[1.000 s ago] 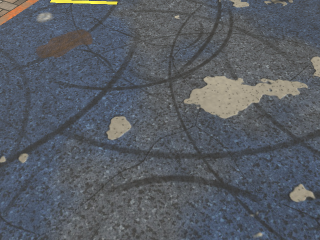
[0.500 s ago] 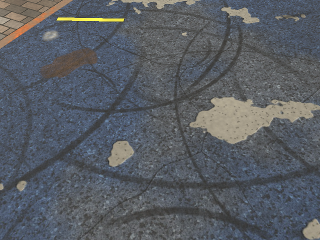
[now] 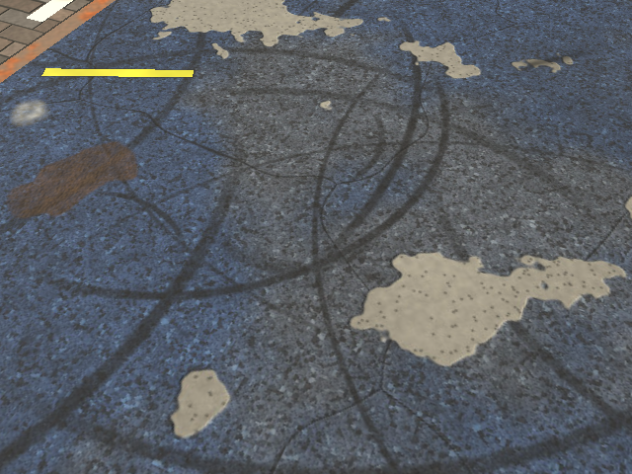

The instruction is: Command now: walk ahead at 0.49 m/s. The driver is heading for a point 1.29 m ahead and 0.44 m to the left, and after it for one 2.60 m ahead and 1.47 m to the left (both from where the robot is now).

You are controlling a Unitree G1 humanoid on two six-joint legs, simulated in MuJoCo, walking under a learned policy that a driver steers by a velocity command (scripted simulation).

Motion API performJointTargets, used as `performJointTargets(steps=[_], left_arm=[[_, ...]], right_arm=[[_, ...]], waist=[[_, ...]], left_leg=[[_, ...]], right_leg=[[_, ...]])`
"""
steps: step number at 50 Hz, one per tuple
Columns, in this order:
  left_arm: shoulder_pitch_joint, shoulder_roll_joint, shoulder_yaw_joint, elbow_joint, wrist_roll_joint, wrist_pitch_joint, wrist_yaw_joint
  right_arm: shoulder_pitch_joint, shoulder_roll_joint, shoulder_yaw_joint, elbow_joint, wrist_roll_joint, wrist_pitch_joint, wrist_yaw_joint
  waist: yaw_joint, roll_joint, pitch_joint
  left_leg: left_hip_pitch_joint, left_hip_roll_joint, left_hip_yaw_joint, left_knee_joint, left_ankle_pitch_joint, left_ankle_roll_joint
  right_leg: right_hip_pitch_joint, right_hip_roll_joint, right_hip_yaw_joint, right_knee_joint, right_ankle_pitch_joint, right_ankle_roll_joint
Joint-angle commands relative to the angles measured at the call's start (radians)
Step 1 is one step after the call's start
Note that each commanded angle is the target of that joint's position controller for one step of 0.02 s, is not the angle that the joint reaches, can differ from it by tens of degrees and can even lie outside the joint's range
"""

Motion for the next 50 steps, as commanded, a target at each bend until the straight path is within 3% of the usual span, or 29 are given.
performJointTargets(steps=[1,6,9,11,13,14,15,16,17,18,19,20,21,23,26,29,33,38,41,42,43,44,45,46,47,48,49,50], left_arm=[[0.034,0.046,0.014,-0.043,0.013,0.004,0.007],[-0.161,0.028,0.005,-0.096,0.001,-0.008,-0.01],[-0.242,0.034,0.001,-0.127,-0.008,-0.012,-0.028],[-0.262,0.047,0.003,-0.146,-0.01,-0.02,-0.042],[-0.206,0.074,0.014,-0.141,-0.009,-0.029,-0.049],[-0.111,0.102,0.03,-0.116,-0.007,-0.032,-0.048],[0.075,0.159,0.059,-0.06,-0.007,-0.034,-0.042],[0.251,0.262,0.084,-0.029,0.012,-0.032,-0.035],[0.299,0.262,0.081,-0.015,0.014,-0.026,-0.043],[0.257,0.168,0.056,-0.023,0.011,-0.029,-0.041],[0.155,0.132,0.043,-0.044,0.007,-0.03,-0.038],[0.069,0.102,0.032,-0.059,0.01,-0.032,-0.041],[0.027,0.077,0.026,-0.06,0.014,-0.035,-0.044],[0.02,0.052,0.022,-0.037,0.025,-0.041,-0.046],[0.056,0.084,0.033,-0.005,0.033,-0.045,-0.033],[0.075,0.094,0.036,0.009,0.035,-0.039,-0.015],[0.104,0.117,0.038,0.022,0.027,-0.029,0.004],[0.178,0.137,0.048,0.051,0.012,0.004,0.013],[0.136,0.175,0.059,0.032,0.005,0.021,0.02],[0.12,0.191,0.064,0.024,0.003,0.027,0.024],[0.097,0.206,0.067,0.015,0.001,0.033,0.026],[0.076,0.206,0.065,0.001,-0.004,0.032,0.025],[0.105,0.119,0.039,-0.03,0.032,0.016,0.017],[0.172,0.033,0.008,-0.081,0.013,-0.029,-0.004],[0.028,0.127,0.03,-0.104,-0.024,-0.066,-0.018],[-0.025,0.135,0.032,-0.129,-0.038,-0.078,-0.021],[-0.025,0.128,0.034,-0.115,-0.019,-0.076,-0.012],[-0.013,0.139,0.045,-0.111,0.003,-0.065,-0.005]], right_arm=[[-0.037,-0.13,-0.02,-0.053,0.001,-0.017,-0.02],[0.065,-0.163,-0.026,-0.029,0.02,-0.002,-0.037],[0.114,-0.166,-0.029,-0.007,0.026,0.011,-0.038],[0.123,-0.171,-0.033,0.001,0.026,0.021,-0.04],[0.101,-0.187,-0.039,-0.002,0.026,0.032,-0.042],[0.077,-0.186,-0.038,-0.008,0.024,0.037,-0.042],[0.067,-0.156,-0.026,-0.019,0.013,0.04,-0.041],[0.122,-0.081,0.0,-0.046,0.001,0.028,-0.038],[0.196,-0.002,0.025,-0.034,0.014,0.003,-0.031],[0.117,-0.128,-0.007,-0.038,0.047,-0.014,-0.029],[0.035,-0.165,-0.019,-0.066,0.06,-0.019,-0.031],[-0.003,-0.157,-0.023,-0.07,0.05,-0.014,-0.039],[-0.004,-0.137,-0.029,-0.068,0.04,0.0,-0.044],[0.042,-0.089,-0.031,-0.053,0.041,0.03,-0.042],[0.006,-0.075,-0.039,-0.075,0.04,0.052,-0.044],[-0.077,-0.074,-0.045,-0.113,0.032,0.051,-0.04],[-0.203,-0.053,-0.037,-0.163,0.024,0.048,-0.017],[-0.338,-0.035,-0.027,-0.249,0.027,0.047,0.016],[-0.312,-0.063,-0.042,-0.281,0.031,0.05,0.031],[-0.253,-0.088,-0.055,-0.277,0.032,0.053,0.032],[-0.138,-0.13,-0.078,-0.257,0.036,0.054,0.03],[0.025,-0.197,-0.114,-0.216,0.034,0.057,0.015],[0.113,-0.292,-0.135,-0.192,0.033,0.065,-0.01],[0.088,-0.329,-0.131,-0.227,0.018,0.048,-0.003],[0.106,-0.241,-0.11,-0.222,0.013,0.041,-0.001],[0.05,-0.194,-0.098,-0.225,0.018,0.033,-0.002],[-0.035,-0.165,-0.087,-0.247,0.026,0.028,0.0],[-0.092,-0.136,-0.078,-0.264,0.025,0.028,-0.002]], waist=[[0.046,0.077,0.055],[-0.025,0.079,0.058],[-0.052,0.087,0.081],[-0.046,0.093,0.084],[-0.002,0.113,0.053],[0.054,0.115,-0.001],[0.131,0.092,-0.119],[0.153,-0.072,-0.289],[0.132,-0.268,-0.388],[0.146,-0.159,-0.29],[0.119,-0.102,-0.166],[0.085,-0.027,-0.11],[0.055,-0.026,-0.062],[0.019,-0.053,-0.035],[0.011,-0.029,0.007],[0.023,-0.018,0.033],[0.062,-0.006,0.071],[0.101,0.006,0.111],[0.051,-0.039,0.058],[0.011,-0.065,0.013],[-0.056,-0.073,-0.054],[-0.143,-0.039,-0.136],[-0.116,0.182,-0.209],[-0.03,0.299,-0.367],[-0.097,0.154,-0.319],[-0.071,0.115,-0.188],[-0.014,0.007,-0.115],[0.022,0.003,-0.079]], left_leg=[[-0.101,0.279,-0.209,-0.205,0.083,0.169],[0.015,0.27,-0.16,-0.186,0.087,0.122],[0.115,0.307,-0.171,-0.145,0.069,0.118],[0.178,0.339,-0.185,-0.102,0.084,0.107],[0.204,0.351,-0.188,-0.028,0.204,0.088],[0.193,0.319,-0.158,0.085,0.373,0.068],[0.112,0.257,-0.107,0.305,0.447,0.039],[-0.213,0.147,-0.032,0.694,0.181,-0.022],[-0.496,0.02,-0.118,0.932,-0.429,-0.047],[-0.592,0.076,-0.221,1.042,-0.407,-0.024],[-0.611,0.127,-0.2,1.032,-0.302,-0.009],[-0.56,0.171,-0.184,0.984,-0.211,-0.015],[-0.513,0.201,-0.185,0.926,-0.151,-0.02],[-0.436,0.216,-0.18,0.892,-0.093,-0.027],[-0.51,0.211,-0.2,0.847,-0.005,-0.04],[-0.578,0.198,-0.21,0.707,0.12,-0.052],[-0.568,0.191,-0.131,0.503,0.237,-0.048],[-0.638,0.182,-0.05,0.39,0.138,-0.018],[-0.478,0.111,0.045,0.368,0.0,0.027],[-0.379,0.071,0.073,0.376,-0.05,0.048],[-0.218,0.034,0.081,0.345,-0.057,0.077],[0.049,0.02,0.031,0.252,0.01,0.119],[0.331,0.238,-0.307,0.253,0.083,0.185],[0.59,0.445,-0.903,0.072,-0.085,0.4],[0.564,0.415,-0.836,0.003,-0.085,0.329],[0.433,0.378,-0.668,0.004,-0.019,0.281],[0.267,0.329,-0.548,-0.002,0.073,0.24],[0.146,0.292,-0.468,-0.017,0.152,0.219]], right_leg=[[-0.03,-0.043,0.001,-0.136,0.156,0.027],[0.003,0.011,-0.043,-0.47,0.313,0.038],[-0.008,0.027,-0.046,-0.56,0.265,0.03],[-0.001,0.036,-0.045,-0.604,0.192,0.006],[0.104,0.064,-0.066,-0.643,0.119,-0.023],[0.242,0.098,-0.094,-0.666,0.105,-0.045],[0.494,0.09,-0.077,-0.656,0.124,-0.082],[0.885,-0.153,0.247,-0.652,0.097,-0.197],[1.076,-0.294,0.634,-0.804,-0.056,-0.284],[0.993,-0.268,0.584,-0.834,-0.108,-0.233],[0.84,-0.245,0.418,-0.852,-0.024,-0.19],[0.704,-0.203,0.302,-0.889,0.058,-0.167],[0.612,-0.165,0.208,-0.93,0.1,-0.147],[0.522,-0.117,0.089,-0.979,0.174,-0.133],[0.513,-0.113,-0.022,-1.002,0.313,-0.138],[0.545,-0.111,-0.091,-1.017,0.339,-0.128],[0.59,-0.112,-0.175,-1.037,0.328,-0.104],[0.777,-0.169,-0.228,-0.958,0.441,-0.099],[0.792,-0.171,-0.278,-0.814,0.833,-0.073],[0.786,-0.168,-0.288,-0.713,0.992,-0.064],[0.748,-0.154,-0.294,-0.549,1.056,-0.05],[0.612,-0.105,-0.304,-0.307,0.915,-0.013],[0.301,-0.008,-0.288,0.03,0.151,0.025],[-0.039,0.191,-0.068,0.313,-0.413,0.054],[-0.148,0.13,0.06,0.334,-0.346,0.025],[-0.178,0.087,0.043,0.261,-0.245,0.002],[-0.113,0.04,0.036,0.172,-0.174,0.006],[-0.044,0.014,0.03,0.094,-0.136,0.02]])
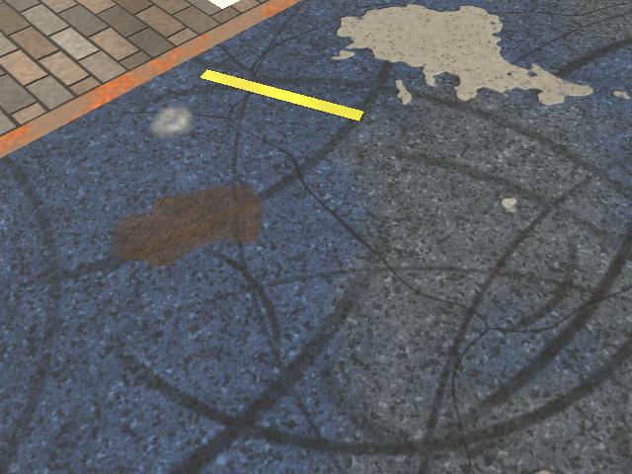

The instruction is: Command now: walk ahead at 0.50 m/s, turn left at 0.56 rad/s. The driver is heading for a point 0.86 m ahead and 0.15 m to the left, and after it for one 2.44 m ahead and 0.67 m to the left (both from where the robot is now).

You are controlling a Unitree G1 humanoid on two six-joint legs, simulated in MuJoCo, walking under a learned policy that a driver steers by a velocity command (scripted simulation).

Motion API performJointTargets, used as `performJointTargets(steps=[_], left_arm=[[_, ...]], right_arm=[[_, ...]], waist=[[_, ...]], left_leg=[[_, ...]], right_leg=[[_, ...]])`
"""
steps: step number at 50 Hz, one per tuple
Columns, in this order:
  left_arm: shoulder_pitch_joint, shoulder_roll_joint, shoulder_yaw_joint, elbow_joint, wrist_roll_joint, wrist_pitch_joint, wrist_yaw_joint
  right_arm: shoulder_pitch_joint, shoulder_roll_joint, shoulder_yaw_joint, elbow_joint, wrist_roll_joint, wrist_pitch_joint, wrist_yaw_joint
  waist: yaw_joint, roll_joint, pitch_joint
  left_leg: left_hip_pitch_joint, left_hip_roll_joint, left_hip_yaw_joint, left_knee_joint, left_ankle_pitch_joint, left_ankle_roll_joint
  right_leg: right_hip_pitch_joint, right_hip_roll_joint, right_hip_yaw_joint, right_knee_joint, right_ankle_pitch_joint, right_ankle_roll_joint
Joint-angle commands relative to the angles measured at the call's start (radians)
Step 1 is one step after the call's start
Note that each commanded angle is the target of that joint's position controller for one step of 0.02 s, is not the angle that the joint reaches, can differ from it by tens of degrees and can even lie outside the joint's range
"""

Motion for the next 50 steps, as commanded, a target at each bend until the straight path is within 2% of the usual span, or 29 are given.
performJointTargets(steps=[1,3,5,7,9,13,16,17,18,19,20,21,22,23,25,26,28,30,33,37,39,40,41,42,43,44,45,46,50], left_arm=[[-0.01,0.127,0.037,-0.097,0.019,-0.017,0.003],[-0.01,0.103,0.037,-0.113,0.031,0.006,0.005],[-0.075,0.087,0.033,-0.143,0.04,0.016,0.011],[-0.159,0.077,0.028,-0.174,0.041,0.017,0.015],[-0.216,0.053,0.019,-0.195,0.038,0.014,0.009],[-0.279,0.079,0.024,-0.233,0.024,0.017,-0.006],[-0.208,0.127,0.041,-0.227,0.031,0.003,-0.013],[-0.139,0.141,0.046,-0.214,0.041,-0.006,-0.01],[-0.037,0.194,0.056,-0.211,0.065,-0.008,-0.003],[-0.006,0.21,0.051,-0.218,0.083,0.006,0.001],[-0.009,0.191,0.056,-0.217,0.044,0.026,-0.004],[-0.061,0.117,0.038,-0.251,0.035,0.04,0.003],[-0.103,0.083,0.023,-0.255,0.037,0.059,0.009],[-0.138,0.073,0.015,-0.258,0.04,0.074,0.012],[-0.17,0.108,0.023,-0.249,0.053,0.085,0.015],[-0.169,0.113,0.027,-0.244,0.055,0.085,0.015],[-0.152,0.126,0.034,-0.234,0.051,0.084,0.019],[-0.151,0.142,0.041,-0.228,0.043,0.09,0.024],[-0.169,0.169,0.05,-0.226,0.036,0.105,0.024],[-0.141,0.209,0.065,-0.201,-0.003,0.109,0.009],[-0.144,0.182,0.056,-0.184,-0.016,0.112,0.003],[-0.146,0.127,0.041,-0.178,-0.008,0.111,-0.003],[-0.168,0.023,0.007,-0.196,0.019,0.102,-0.025],[-0.209,0.081,0.029,-0.241,0.009,0.08,-0.028],[-0.266,0.159,0.048,-0.25,-0.015,0.062,-0.028],[-0.227,0.178,0.057,-0.235,-0.019,0.055,-0.029],[-0.189,0.17,0.058,-0.198,0.0,0.054,-0.026],[-0.168,0.165,0.059,-0.179,0.017,0.054,-0.025],[-0.173,0.112,0.047,-0.156,0.013,0.053,-0.033]], right_arm=[[0.028,-0.082,-0.015,-0.072,-0.005,-0.017,-0.01],[0.04,-0.105,-0.02,-0.075,-0.001,-0.02,-0.021],[0.077,-0.139,-0.028,-0.072,-0.001,-0.02,-0.036],[0.104,-0.15,-0.031,-0.07,-0.002,-0.009,-0.05],[0.13,-0.15,-0.033,-0.069,0.002,0.009,-0.059],[0.164,-0.145,-0.033,-0.068,0.009,0.039,-0.073],[0.104,-0.135,-0.032,-0.104,0.006,0.048,-0.087],[0.066,-0.123,-0.027,-0.124,0.007,0.047,-0.087],[0.056,-0.069,-0.009,-0.159,-0.008,0.042,-0.083],[0.285,-0.005,0.006,-0.141,-0.013,0.04,-0.078],[0.371,-0.129,-0.007,-0.126,0.002,0.043,-0.068],[0.261,-0.198,-0.029,-0.121,0.012,0.063,-0.071],[0.17,-0.206,-0.034,-0.139,0.009,0.085,-0.078],[0.137,-0.197,-0.038,-0.147,0.005,0.106,-0.083],[0.149,-0.132,-0.027,-0.16,0.008,0.125,-0.081],[0.154,-0.105,-0.022,-0.164,0.009,0.124,-0.082],[0.123,-0.09,-0.016,-0.181,0.001,0.119,-0.083],[0.085,-0.089,-0.011,-0.199,-0.005,0.116,-0.078],[0.058,-0.099,-0.011,-0.213,-0.003,0.118,-0.062],[0.078,-0.113,-0.018,-0.204,-0.005,0.113,-0.036],[0.184,-0.101,-0.021,-0.141,-0.007,0.104,-0.028],[0.261,-0.105,-0.025,-0.101,-0.007,0.098,-0.031],[0.325,-0.16,-0.033,-0.091,-0.012,0.09,-0.045],[0.264,-0.293,-0.052,-0.134,-0.026,0.07,-0.046],[0.214,-0.247,-0.043,-0.147,-0.038,0.042,-0.048],[0.155,-0.207,-0.027,-0.147,-0.03,0.02,-0.051],[0.127,-0.17,-0.015,-0.149,-0.022,0.009,-0.051],[0.117,-0.156,-0.009,-0.144,-0.016,0.005,-0.051],[0.205,-0.135,-0.001,-0.108,-0.019,-0.012,-0.056]], waist=[[0.02,-0.012,-0.12],[0.034,0.005,-0.104],[0.019,0.02,-0.081],[-0.004,0.044,-0.055],[-0.028,0.079,-0.071],[-0.052,0.119,-0.103],[-0.003,0.144,-0.129],[0.04,0.131,-0.162],[0.07,0.033,-0.295],[-0.024,-0.24,-0.433],[-0.038,-0.275,-0.506],[0.002,-0.154,-0.379],[0.009,-0.086,-0.28],[0.0,-0.073,-0.204],[-0.029,-0.124,-0.12],[-0.029,-0.139,-0.118],[-0.015,-0.135,-0.147],[-0.003,-0.125,-0.18],[0.0,-0.14,-0.18],[-0.011,-0.155,-0.166],[-0.061,-0.117,-0.158],[-0.085,-0.048,-0.14],[-0.094,0.194,-0.113],[-0.075,0.259,-0.018],[-0.082,0.183,0.026],[-0.036,0.186,0.05],[-0.021,0.166,0.029],[-0.013,0.16,0.017],[-0.028,0.103,-0.019]], left_leg=[[0.295,0.27,-0.403,-0.303,0.242,0.194],[0.215,0.247,-0.355,-0.326,0.321,0.199],[0.175,0.222,-0.31,-0.335,0.364,0.19],[0.145,0.182,-0.261,-0.297,0.491,0.151],[0.13,0.14,-0.226,-0.242,0.538,0.102],[0.196,0.16,-0.327,-0.153,0.422,0.055],[0.273,0.174,-0.43,-0.025,0.395,0.03],[0.258,0.128,-0.413,0.075,0.394,-0.001],[0.138,0.062,-0.351,0.314,0.199,-0.046],[-0.123,-0.089,-0.276,0.595,-0.584,-0.104],[-0.208,-0.001,-0.264,0.755,-0.547,-0.126],[-0.264,0.044,-0.225,0.82,-0.444,-0.161],[-0.282,0.071,-0.177,0.81,-0.366,-0.18],[-0.261,0.095,-0.159,0.795,-0.326,-0.19],[-0.16,0.108,-0.102,0.71,-0.268,-0.188],[-0.142,0.106,-0.08,0.659,-0.257,-0.188],[-0.142,0.127,-0.069,0.574,-0.239,-0.187],[-0.124,0.154,-0.069,0.489,-0.204,-0.18],[-0.046,0.161,-0.038,0.371,-0.162,-0.159],[0.092,0.135,0.021,0.18,-0.185,-0.09],[0.27,0.086,0.069,-0.007,-0.135,-0.038],[0.378,0.091,0.025,-0.095,-0.19,-0.01],[0.483,0.327,-0.338,-0.248,-0.361,0.067],[0.393,0.493,-0.69,-0.383,-0.534,0.22],[0.333,0.478,-0.668,-0.445,-0.585,0.219],[0.341,0.441,-0.576,-0.438,-0.502,0.173],[0.353,0.395,-0.482,-0.421,-0.387,0.129],[0.352,0.361,-0.405,-0.424,-0.299,0.1],[0.396,0.312,-0.253,-0.427,-0.028,0.073]], right_leg=[[-0.282,-0.08,0.07,-0.056,0.097,0.007],[-0.254,-0.08,0.049,-0.139,0.126,0.04],[-0.274,-0.063,0.029,-0.253,0.214,0.067],[-0.263,-0.024,0.012,-0.411,0.315,0.081],[-0.195,0.031,-0.004,-0.566,0.417,0.075],[-0.138,0.091,0.021,-0.721,0.466,0.062],[-0.068,0.084,0.058,-0.812,0.418,0.023],[0.045,0.061,0.046,-0.893,0.532,-0.004],[0.311,-0.11,0.17,-0.832,0.83,-0.073],[0.622,-0.389,0.467,-0.762,1.235,-0.26],[0.62,-0.468,0.642,-0.805,0.911,-0.323],[0.516,-0.383,0.515,-0.845,0.691,-0.281],[0.393,-0.316,0.389,-0.876,0.546,-0.235],[0.27,-0.263,0.312,-0.911,0.457,-0.216],[0.082,-0.184,0.168,-0.983,0.394,-0.195],[0.074,-0.172,0.125,-0.995,0.413,-0.201],[0.118,-0.206,0.099,-1.0,0.478,-0.232],[0.156,-0.241,0.084,-1.001,0.478,-0.248],[0.133,-0.254,0.035,-1.013,0.394,-0.237],[0.078,-0.268,0.038,-1.051,0.014,-0.189],[-0.011,-0.225,-0.01,-0.989,-0.132,-0.136],[-0.103,-0.166,-0.078,-0.858,-0.187,-0.079],[-0.322,-0.052,-0.188,-0.472,-0.207,0.015],[-0.574,0.034,-0.083,-0.308,-0.187,0.024],[-0.583,-0.016,0.016,-0.24,-0.071,0.001],[-0.602,-0.033,0.03,-0.247,0.057,-0.009],[-0.566,-0.05,0.032,-0.262,0.138,-0.002],[-0.53,-0.052,0.023,-0.282,0.21,0.011],[-0.475,-0.034,-0.002,-0.351,0.401,0.035]])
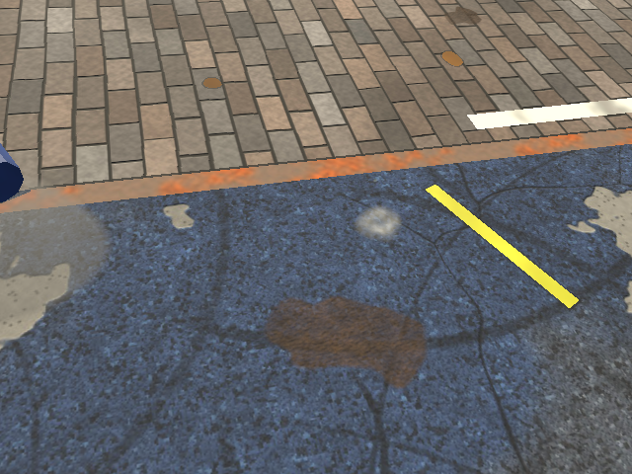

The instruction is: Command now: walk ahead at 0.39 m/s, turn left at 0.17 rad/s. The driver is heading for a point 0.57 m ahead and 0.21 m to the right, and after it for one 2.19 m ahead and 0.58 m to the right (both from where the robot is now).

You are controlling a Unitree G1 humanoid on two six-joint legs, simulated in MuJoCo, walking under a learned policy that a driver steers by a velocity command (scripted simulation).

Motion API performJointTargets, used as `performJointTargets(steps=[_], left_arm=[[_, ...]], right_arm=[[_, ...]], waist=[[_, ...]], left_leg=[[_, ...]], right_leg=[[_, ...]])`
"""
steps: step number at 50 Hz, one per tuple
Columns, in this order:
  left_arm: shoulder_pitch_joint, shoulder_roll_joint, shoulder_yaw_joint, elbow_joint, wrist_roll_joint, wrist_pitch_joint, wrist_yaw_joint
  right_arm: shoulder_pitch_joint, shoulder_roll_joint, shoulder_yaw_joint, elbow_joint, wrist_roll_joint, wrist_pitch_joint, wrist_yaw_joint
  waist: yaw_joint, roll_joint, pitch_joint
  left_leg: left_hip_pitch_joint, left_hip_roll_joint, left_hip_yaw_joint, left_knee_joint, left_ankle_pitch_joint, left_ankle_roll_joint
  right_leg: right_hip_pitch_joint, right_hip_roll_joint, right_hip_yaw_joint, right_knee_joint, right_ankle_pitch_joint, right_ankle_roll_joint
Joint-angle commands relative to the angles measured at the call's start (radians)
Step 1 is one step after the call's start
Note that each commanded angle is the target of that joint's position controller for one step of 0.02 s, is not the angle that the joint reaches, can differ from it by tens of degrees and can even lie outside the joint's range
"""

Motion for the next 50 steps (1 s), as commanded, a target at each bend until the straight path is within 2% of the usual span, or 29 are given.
performJointTargets(steps=[1,6,11,13,14,15,16,17,18,19,20,21,22,23,26,28,31,35,37,39,40,41,42,43,44,45,46,48,50], left_arm=[[-0.114,0.043,0.007,-0.072,0.0,-0.02,-0.004],[-0.224,0.016,-0.013,-0.108,-0.01,-0.028,-0.022],[-0.294,0.01,-0.031,-0.148,-0.015,-0.049,-0.052],[-0.255,0.03,-0.027,-0.144,-0.013,-0.055,-0.057],[-0.204,0.052,-0.017,-0.134,-0.01,-0.056,-0.053],[-0.09,0.082,-0.001,-0.104,-0.004,-0.055,-0.044],[0.082,0.131,0.02,-0.056,-0.004,-0.051,-0.032],[0.252,0.206,0.036,-0.027,0.008,-0.044,-0.019],[0.288,0.237,0.037,-0.004,0.004,-0.044,-0.031],[0.242,0.145,0.013,-0.01,-0.015,-0.042,-0.027],[0.174,0.116,0.005,-0.023,-0.013,-0.036,-0.018],[0.114,0.109,0.002,-0.04,-0.005,-0.033,-0.014],[0.078,0.092,-0.002,-0.052,0.004,-0.033,-0.015],[0.062,0.074,-0.009,-0.06,0.016,-0.034,-0.012],[0.06,0.079,-0.005,-0.061,-0.002,-0.041,-0.003],[0.081,0.104,0.003,-0.057,-0.006,-0.043,0.009],[0.127,0.123,0.012,-0.053,-0.014,-0.032,0.022],[0.208,0.132,0.016,-0.04,-0.028,-0.013,0.03],[0.209,0.134,0.019,-0.042,-0.024,-0.003,0.035],[0.189,0.113,0.016,-0.058,-0.016,0.012,0.04],[0.18,0.066,0.0,-0.083,-0.005,0.011,0.039],[0.294,-0.014,-0.023,-0.098,0.019,0.006,0.038],[0.371,0.022,-0.027,-0.119,-0.01,0.0,0.036],[0.319,0.107,-0.001,-0.101,-0.025,0.012,0.042],[0.224,0.13,0.008,-0.12,-0.022,0.028,0.045],[0.188,0.126,0.014,-0.128,-0.015,0.047,0.047],[0.185,0.108,0.016,-0.14,-0.012,0.063,0.047],[0.199,0.056,0.008,-0.147,-0.016,0.089,0.047],[0.162,0.038,0.004,-0.171,-0.01,0.099,0.046]], right_arm=[[-0.006,-0.159,-0.04,-0.048,0.001,-0.03,-0.008],[0.05,-0.177,-0.046,-0.005,0.006,-0.027,-0.009],[0.089,-0.192,-0.051,0.039,0.02,-0.013,-0.011],[0.072,-0.205,-0.055,0.046,0.024,-0.008,-0.014],[0.056,-0.218,-0.058,0.045,0.023,-0.007,-0.015],[0.036,-0.224,-0.058,0.045,0.023,-0.002,-0.018],[0.029,-0.211,-0.051,0.041,0.017,-0.002,-0.021],[0.062,-0.154,-0.032,0.014,-0.004,-0.009,-0.023],[0.166,-0.046,-0.001,0.013,0.0,-0.035,-0.012],[0.054,-0.152,-0.022,0.005,0.021,-0.058,-0.003],[-0.05,-0.18,-0.029,-0.023,0.04,-0.075,0.005],[-0.099,-0.168,-0.024,-0.032,0.029,-0.087,0.002],[-0.117,-0.166,-0.03,-0.036,0.01,-0.088,-0.002],[-0.097,-0.156,-0.032,-0.036,0.005,-0.082,-0.001],[-0.093,-0.12,-0.026,-0.05,-0.007,-0.058,-0.004],[-0.179,-0.108,-0.019,-0.084,-0.013,-0.053,-0.009],[-0.313,-0.084,-0.006,-0.116,-0.007,-0.064,0.001],[-0.408,-0.111,-0.013,-0.145,0.013,-0.078,0.019],[-0.399,-0.146,-0.028,-0.149,0.011,-0.084,0.022],[-0.294,-0.176,-0.047,-0.128,-0.004,-0.092,0.016],[-0.191,-0.219,-0.059,-0.123,-0.025,-0.097,0.01],[-0.097,-0.287,-0.073,-0.124,-0.039,-0.084,0.001],[-0.058,-0.279,-0.073,-0.103,-0.021,-0.062,0.012],[-0.103,-0.196,-0.054,-0.129,-0.018,-0.051,0.01],[-0.152,-0.15,-0.039,-0.136,-0.016,-0.04,0.005],[-0.204,-0.127,-0.028,-0.134,-0.015,-0.033,0.006],[-0.245,-0.126,-0.028,-0.125,-0.016,-0.028,0.005],[-0.287,-0.146,-0.038,-0.111,-0.026,-0.028,0.004],[-0.301,-0.171,-0.048,-0.099,-0.023,-0.027,-0.003]], waist=[[-0.006,0.15,0.068],[-0.054,0.164,0.127],[-0.07,0.162,0.171],[-0.037,0.178,0.144],[-0.004,0.195,0.1],[0.062,0.197,0.019],[0.139,0.181,-0.103],[0.173,0.019,-0.268],[0.1,-0.27,-0.405],[0.138,-0.181,-0.308],[0.131,-0.114,-0.153],[0.101,0.001,-0.083],[0.068,0.032,-0.031],[0.033,0.017,-0.026],[0.0,-0.016,0.01],[0.015,-0.011,0.048],[0.062,-0.01,0.064],[0.098,-0.028,0.049],[0.077,-0.045,0.045],[0.014,-0.059,-0.009],[-0.033,-0.017,-0.124],[-0.011,0.23,-0.281],[0.009,0.436,-0.398],[-0.013,0.268,-0.296],[-0.02,0.183,-0.201],[0.0,0.134,-0.129],[0.034,0.155,-0.085],[0.06,0.199,-0.041],[0.059,0.195,-0.041]], left_leg=[[0.111,0.209,-0.185,-0.197,0.067,0.129],[0.12,0.216,-0.129,-0.2,0.139,0.133],[0.186,0.26,-0.127,-0.144,0.246,0.137],[0.201,0.27,-0.122,-0.095,0.392,0.119],[0.207,0.261,-0.109,-0.031,0.592,0.108],[0.192,0.229,-0.072,0.104,0.805,0.088],[0.093,0.184,-0.024,0.303,0.852,0.055],[-0.192,0.109,0.016,0.65,0.518,0.007],[-0.495,-0.074,-0.069,0.942,-0.298,-0.046],[-0.617,-0.014,-0.139,1.037,-0.294,-0.038],[-0.67,0.031,-0.104,1.032,-0.213,-0.026],[-0.635,0.073,-0.085,0.974,-0.129,-0.02],[-0.592,0.098,-0.076,0.914,-0.081,-0.024],[-0.537,0.115,-0.085,0.883,-0.053,-0.027],[-0.502,0.123,-0.065,0.756,-0.032,-0.065],[-0.518,0.114,-0.05,0.624,0.063,-0.091],[-0.442,0.067,-0.037,0.366,0.272,-0.103],[-0.37,0.023,-0.058,0.214,0.327,-0.106],[-0.335,0.015,-0.072,0.164,0.261,-0.086],[-0.175,0.007,-0.042,0.09,0.264,-0.043],[0.031,0.114,-0.11,0.119,0.387,0.011],[0.363,0.375,-0.354,0.209,0.702,0.124],[0.465,0.499,-0.657,0.135,0.579,0.234],[0.37,0.44,-0.567,0.109,0.499,0.204],[0.26,0.397,-0.408,0.107,0.535,0.171],[0.137,0.346,-0.294,0.092,0.605,0.162],[0.032,0.315,-0.23,0.066,0.587,0.155],[-0.107,0.272,-0.118,-0.008,0.542,0.16],[-0.11,0.295,-0.076,-0.036,0.551,0.179]], right_leg=[[-0.18,-0.017,0.021,-0.073,0.135,0.016],[-0.138,-0.004,0.001,-0.273,0.195,0.02],[-0.113,0.015,-0.023,-0.392,0.104,-0.026],[-0.02,0.036,-0.038,-0.424,0.052,-0.058],[0.075,0.067,-0.061,-0.427,0.025,-0.078],[0.244,0.106,-0.093,-0.447,0.037,-0.106],[0.51,0.09,-0.077,-0.423,0.082,-0.145],[0.868,-0.13,0.216,-0.4,0.052,-0.236],[1.094,-0.317,0.729,-0.567,-0.18,-0.376],[1.045,-0.276,0.737,-0.641,-0.262,-0.333],[0.902,-0.242,0.577,-0.648,-0.187,-0.295],[0.749,-0.204,0.479,-0.663,-0.083,-0.277],[0.629,-0.171,0.413,-0.685,0.017,-0.275],[0.559,-0.148,0.382,-0.713,0.06,-0.28],[0.435,-0.122,0.31,-0.777,0.094,-0.306],[0.384,-0.102,0.267,-0.797,0.113,-0.298],[0.345,-0.047,0.206,-0.774,0.09,-0.245],[0.413,-0.077,0.279,-0.699,0.012,-0.218],[0.471,-0.092,0.335,-0.621,0.028,-0.189],[0.478,-0.032,0.329,-0.454,0.166,-0.132],[0.403,0.034,0.286,-0.252,0.109,-0.087],[0.149,0.144,0.169,0.072,-0.382,-0.02],[-0.04,0.146,0.151,0.293,-0.593,0.004],[-0.09,0.091,0.175,0.392,-0.515,0.026],[-0.106,0.066,0.13,0.405,-0.447,0.04],[-0.077,0.036,0.111,0.38,-0.41,0.056],[-0.034,0.006,0.103,0.328,-0.379,0.06],[0.061,0.009,0.052,0.253,-0.325,0.07],[0.066,-0.001,0.042,0.158,-0.269,0.072]])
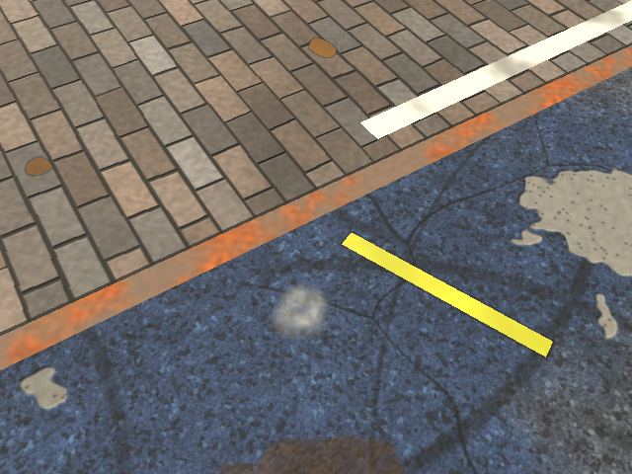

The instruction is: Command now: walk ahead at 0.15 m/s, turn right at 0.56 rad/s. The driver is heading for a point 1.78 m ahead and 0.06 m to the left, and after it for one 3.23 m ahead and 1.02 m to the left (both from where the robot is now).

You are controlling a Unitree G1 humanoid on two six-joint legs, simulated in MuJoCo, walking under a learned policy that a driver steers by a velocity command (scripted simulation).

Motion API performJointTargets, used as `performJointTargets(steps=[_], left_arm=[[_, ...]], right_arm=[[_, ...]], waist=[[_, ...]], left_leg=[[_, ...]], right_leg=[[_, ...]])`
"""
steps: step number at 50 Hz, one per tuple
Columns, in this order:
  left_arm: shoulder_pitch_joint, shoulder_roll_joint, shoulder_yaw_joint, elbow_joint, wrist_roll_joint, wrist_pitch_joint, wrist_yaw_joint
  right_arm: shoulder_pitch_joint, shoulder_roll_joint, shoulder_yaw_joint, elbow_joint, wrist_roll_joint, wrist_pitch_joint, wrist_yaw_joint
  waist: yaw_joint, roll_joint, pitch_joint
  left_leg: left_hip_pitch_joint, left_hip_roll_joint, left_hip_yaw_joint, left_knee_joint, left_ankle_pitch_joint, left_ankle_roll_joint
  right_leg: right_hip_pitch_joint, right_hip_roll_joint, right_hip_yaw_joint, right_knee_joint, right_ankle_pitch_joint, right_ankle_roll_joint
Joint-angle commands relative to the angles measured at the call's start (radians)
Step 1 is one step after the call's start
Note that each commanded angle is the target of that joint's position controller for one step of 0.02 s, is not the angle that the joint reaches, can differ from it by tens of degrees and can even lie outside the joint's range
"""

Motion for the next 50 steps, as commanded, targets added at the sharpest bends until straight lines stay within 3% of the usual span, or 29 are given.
performJointTargets(steps=[1,4,9,11,12,13,14,15,16,17,18,21,24,28,31,32,33,34,35,36,39,45,50], left_arm=[[0.05,0.022,0.007,-0.077,0.008,0.014,-0.002],[-0.001,0.024,0.006,-0.098,0.011,0.017,-0.02],[-0.086,0.055,0.024,-0.151,0.009,0.034,-0.046],[-0.057,0.056,0.033,-0.147,0.01,0.033,-0.05],[-0.015,0.091,0.049,-0.136,0.015,0.03,-0.039],[0.039,0.208,0.08,-0.144,0.019,0.023,-0.018],[0.023,0.263,0.078,-0.173,0.043,0.009,-0.016],[0.041,0.194,0.06,-0.165,0.046,-0.012,-0.026],[0.009,0.166,0.045,-0.154,0.043,-0.027,-0.027],[-0.041,0.135,0.037,-0.151,0.029,-0.032,-0.022],[-0.085,0.109,0.026,-0.154,0.017,-0.029,-0.017],[-0.125,0.09,0.011,-0.153,0.035,-0.027,-0.006],[-0.125,0.083,0.007,-0.135,0.033,-0.027,-0.001],[-0.113,0.083,0.003,-0.104,0.037,-0.021,-0.009],[-0.129,0.041,-0.018,-0.077,0.024,-0.022,-0.016],[-0.092,0.015,-0.028,-0.061,0.031,-0.029,-0.017],[-0.058,0.006,-0.03,-0.056,0.047,-0.037,-0.021],[-0.029,-0.016,-0.032,-0.054,0.051,-0.04,-0.022],[-0.081,0.022,-0.027,-0.042,0.057,-0.037,-0.019],[-0.117,0.041,-0.017,-0.045,0.049,-0.032,-0.016],[-0.111,0.021,-0.018,-0.032,0.042,-0.018,-0.009],[-0.087,-0.001,-0.015,0.015,0.036,-0.027,-0.004],[-0.067,0.001,-0.01,0.057,0.034,-0.027,0.004]], right_arm=[[-0.041,-0.169,-0.051,-0.048,0.005,-0.006,-0.013],[-0.064,-0.189,-0.059,-0.038,0.018,0.009,-0.021],[-0.046,-0.227,-0.075,-0.011,0.046,0.028,-0.01],[-0.046,-0.221,-0.075,0.001,0.062,0.035,-0.008],[0.012,-0.19,-0.069,0.026,0.056,0.037,-0.004],[0.03,-0.139,-0.053,0.013,0.017,0.039,-0.002],[0.004,-0.12,-0.038,-0.037,-0.006,0.042,-0.008],[-0.053,-0.173,-0.054,-0.029,0.011,0.047,-0.011],[-0.06,-0.177,-0.056,-0.026,0.033,0.053,-0.013],[-0.042,-0.167,-0.057,-0.004,0.031,0.057,-0.023],[-0.039,-0.176,-0.06,0.001,0.021,0.063,-0.03],[0.01,-0.151,-0.054,0.024,0.027,0.069,-0.026],[-0.016,-0.111,-0.034,0.021,0.027,0.071,-0.024],[-0.027,-0.124,-0.032,0.019,0.032,0.073,-0.015],[0.021,-0.1,-0.024,0.042,0.022,0.063,-0.004],[0.032,-0.119,-0.022,0.043,0.005,0.058,-0.003],[0.034,-0.186,-0.033,0.034,-0.004,0.056,-0.008],[-0.016,-0.179,-0.032,0.053,0.005,0.054,-0.004],[-0.051,-0.117,-0.018,0.033,0.007,0.049,0.002],[-0.046,-0.107,-0.015,0.04,0.002,0.043,0.003],[-0.01,-0.113,-0.01,0.059,0.008,0.025,-0.002],[0.012,-0.103,-0.002,0.081,0.013,0.03,-0.014],[0.013,-0.094,0.003,0.107,0.015,0.031,-0.013]], waist=[[0.016,0.174,-0.143],[0.006,0.162,-0.164],[-0.017,0.173,-0.131],[0.007,0.156,-0.13],[0.012,0.096,-0.144],[0.01,-0.144,-0.171],[0.008,-0.295,-0.203],[0.069,-0.143,-0.249],[0.041,-0.11,-0.21],[0.015,-0.058,-0.195],[-0.001,-0.065,-0.18],[-0.033,-0.081,-0.202],[-0.014,-0.087,-0.188],[0.013,-0.107,-0.154],[-0.033,-0.076,-0.125],[-0.023,-0.036,-0.137],[0.022,0.086,-0.141],[0.072,0.22,-0.134],[0.033,0.186,-0.1],[0.015,0.168,-0.083],[0.003,0.127,-0.066],[-0.012,0.054,-0.074],[-0.011,0.032,-0.073]], left_leg=[[0.136,0.28,-0.147,-0.172,0.446,0.213],[0.134,0.286,-0.076,-0.178,0.374,0.203],[0.188,0.314,-0.043,-0.119,0.236,0.162],[0.181,0.287,-0.002,-0.023,0.189,0.108],[0.131,0.24,0.041,0.082,0.124,0.051],[-0.071,0.131,0.133,0.376,-0.125,-0.041],[-0.329,-0.008,0.043,0.63,-0.553,-0.104],[-0.339,0.008,-0.092,0.753,-0.529,-0.1],[-0.341,0.026,-0.11,0.763,-0.452,-0.083],[-0.334,0.042,-0.121,0.723,-0.379,-0.079],[-0.315,0.048,-0.123,0.689,-0.325,-0.085],[-0.191,0.023,-0.105,0.641,-0.232,-0.103],[-0.122,0.028,-0.109,0.441,-0.209,-0.105],[-0.014,0.018,-0.097,0.264,-0.215,-0.092],[0.143,0.003,-0.076,-0.036,-0.013,-0.056],[0.225,0.049,-0.134,-0.074,0.105,-0.035],[0.255,0.145,-0.221,-0.055,0.261,0.008],[0.127,0.161,-0.236,-0.061,0.081,0.068],[0.06,0.121,-0.22,-0.087,-0.071,0.057],[0.046,0.095,-0.195,-0.088,-0.126,0.027],[0.059,0.067,-0.162,-0.063,-0.092,-0.004],[0.096,0.049,-0.145,-0.034,-0.052,0.003],[0.102,0.038,-0.136,-0.034,-0.031,0.005]], right_leg=[[0.005,-0.053,0.01,-0.11,0.098,0.006],[0.091,-0.056,-0.014,-0.257,0.2,-0.014],[0.155,-0.033,-0.066,-0.45,0.175,-0.065],[0.257,0.005,-0.102,-0.618,0.265,-0.103],[0.37,0.016,-0.07,-0.701,0.39,-0.137],[0.547,-0.182,0.21,-0.756,0.76,-0.217],[0.611,-0.383,0.504,-0.769,0.883,-0.437],[0.577,-0.36,0.447,-0.789,0.831,-0.451],[0.536,-0.307,0.344,-0.785,0.774,-0.394],[0.509,-0.252,0.283,-0.782,0.696,-0.336],[0.475,-0.23,0.249,-0.785,0.684,-0.308],[0.406,-0.188,0.181,-0.795,0.733,-0.308],[0.404,-0.178,0.174,-0.796,0.643,-0.303],[0.362,-0.19,0.224,-0.802,0.483,-0.313],[0.306,-0.148,0.221,-0.769,0.375,-0.253],[0.272,-0.112,0.209,-0.753,0.306,-0.198],[0.238,-0.041,0.143,-0.681,0.212,-0.148],[0.307,0.019,0.063,-0.699,0.151,-0.105],[0.358,0.015,0.062,-0.692,0.192,-0.084],[0.359,0.015,0.062,-0.682,0.215,-0.091],[0.348,0.0,0.084,-0.691,0.276,-0.11],[0.349,-0.003,0.084,-0.694,0.333,-0.1],[0.371,-0.007,0.085,-0.696,0.369,-0.092]])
